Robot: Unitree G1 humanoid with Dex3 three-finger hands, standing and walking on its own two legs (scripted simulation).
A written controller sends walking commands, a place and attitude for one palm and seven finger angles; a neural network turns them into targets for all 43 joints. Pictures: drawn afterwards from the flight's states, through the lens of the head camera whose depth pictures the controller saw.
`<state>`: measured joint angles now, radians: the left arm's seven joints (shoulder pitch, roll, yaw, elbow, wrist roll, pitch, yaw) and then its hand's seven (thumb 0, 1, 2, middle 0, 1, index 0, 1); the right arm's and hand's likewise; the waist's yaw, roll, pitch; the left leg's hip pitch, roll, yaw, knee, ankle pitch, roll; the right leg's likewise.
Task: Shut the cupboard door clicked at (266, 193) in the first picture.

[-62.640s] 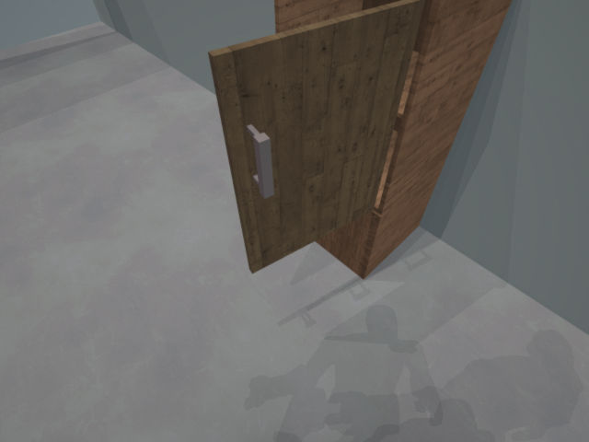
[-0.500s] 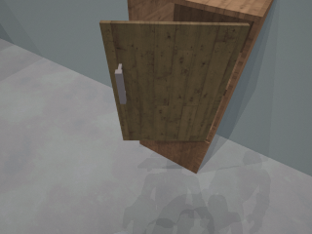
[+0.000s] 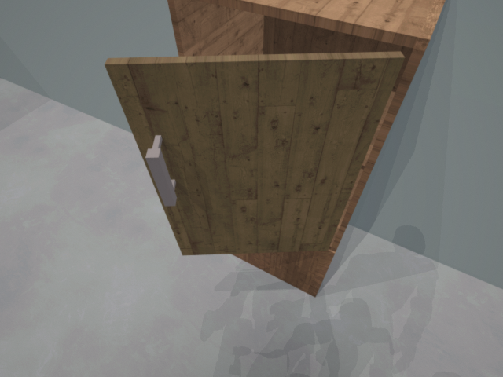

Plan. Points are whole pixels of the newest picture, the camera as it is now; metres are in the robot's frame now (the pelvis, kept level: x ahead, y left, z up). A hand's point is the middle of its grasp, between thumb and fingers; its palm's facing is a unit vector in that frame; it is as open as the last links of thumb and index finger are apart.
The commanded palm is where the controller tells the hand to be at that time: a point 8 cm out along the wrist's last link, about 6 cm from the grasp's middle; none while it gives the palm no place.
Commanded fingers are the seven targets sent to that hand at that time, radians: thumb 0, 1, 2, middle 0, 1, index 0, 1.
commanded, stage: come to a stop and stand still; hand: left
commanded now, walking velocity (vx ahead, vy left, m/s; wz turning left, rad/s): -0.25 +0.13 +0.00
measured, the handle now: (164, 171) +0.45 +0.17 +0.05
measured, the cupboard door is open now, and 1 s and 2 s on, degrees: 31 31 31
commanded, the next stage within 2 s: look again from close up in 1.14 s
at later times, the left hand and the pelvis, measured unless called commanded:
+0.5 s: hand out of the picture +0.02 +0.23 -0.17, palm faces +0.03 -0.98 -0.21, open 7.4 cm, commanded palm none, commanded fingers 0.00 0.90 0.90 -0.20 -0.30 -0.20 -0.30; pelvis -0.02 +0.03 +0.01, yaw +0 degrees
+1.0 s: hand out of the picture -0.04 +0.14 -0.17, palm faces +0.02 -0.99 -0.15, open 7.3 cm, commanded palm none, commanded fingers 0.00 0.90 0.90 -0.20 -0.30 -0.20 -0.30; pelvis -0.03 -0.02 +0.01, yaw +0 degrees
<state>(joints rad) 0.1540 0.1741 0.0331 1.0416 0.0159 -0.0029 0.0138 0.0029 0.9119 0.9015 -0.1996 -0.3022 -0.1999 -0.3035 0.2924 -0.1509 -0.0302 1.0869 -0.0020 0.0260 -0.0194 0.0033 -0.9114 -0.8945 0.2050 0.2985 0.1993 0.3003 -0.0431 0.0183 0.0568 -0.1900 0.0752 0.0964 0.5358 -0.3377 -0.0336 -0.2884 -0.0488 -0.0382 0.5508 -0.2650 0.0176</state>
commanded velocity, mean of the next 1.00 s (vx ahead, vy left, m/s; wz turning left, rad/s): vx -0.01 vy -0.03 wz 0.00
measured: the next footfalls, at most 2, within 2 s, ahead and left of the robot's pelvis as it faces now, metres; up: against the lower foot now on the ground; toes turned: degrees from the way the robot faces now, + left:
right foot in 0.56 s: -0.03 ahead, -0.12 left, +0.00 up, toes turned -1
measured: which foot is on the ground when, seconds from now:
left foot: down 0.00-1.00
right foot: down 0.00-0.20, up 0.22-0.54, down 0.56-1.00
